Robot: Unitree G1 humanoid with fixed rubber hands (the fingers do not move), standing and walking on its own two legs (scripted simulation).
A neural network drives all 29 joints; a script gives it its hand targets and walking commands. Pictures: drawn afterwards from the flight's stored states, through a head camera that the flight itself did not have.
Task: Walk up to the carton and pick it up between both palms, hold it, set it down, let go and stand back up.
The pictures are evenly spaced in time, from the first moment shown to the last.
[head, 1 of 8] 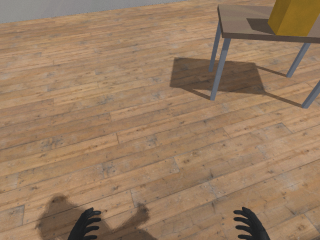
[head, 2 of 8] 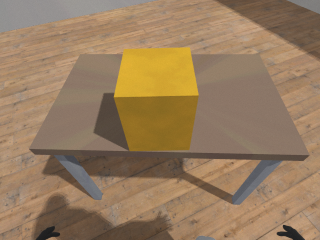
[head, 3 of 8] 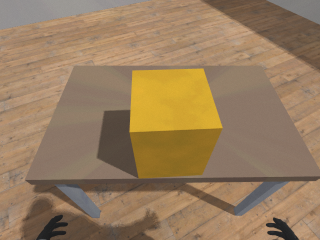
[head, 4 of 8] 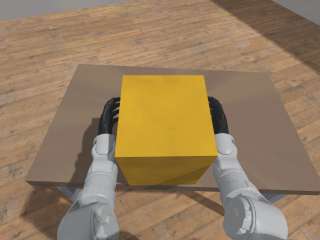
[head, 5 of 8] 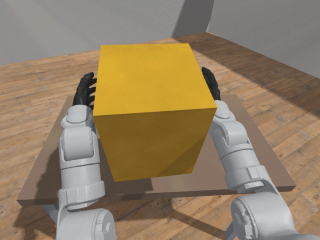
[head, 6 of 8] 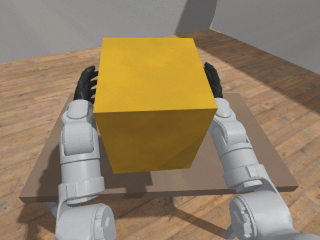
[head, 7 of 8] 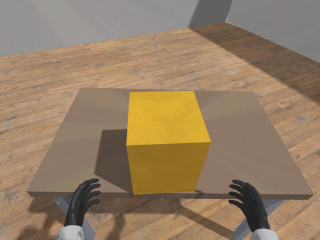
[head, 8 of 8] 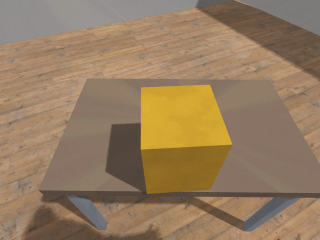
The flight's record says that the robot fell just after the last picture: no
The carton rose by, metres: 0.19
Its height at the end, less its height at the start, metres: +0.00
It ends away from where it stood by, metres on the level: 0.01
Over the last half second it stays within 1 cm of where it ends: yes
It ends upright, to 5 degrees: yes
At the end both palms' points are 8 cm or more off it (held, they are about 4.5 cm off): yes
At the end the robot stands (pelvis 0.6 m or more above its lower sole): yes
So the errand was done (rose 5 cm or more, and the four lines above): yes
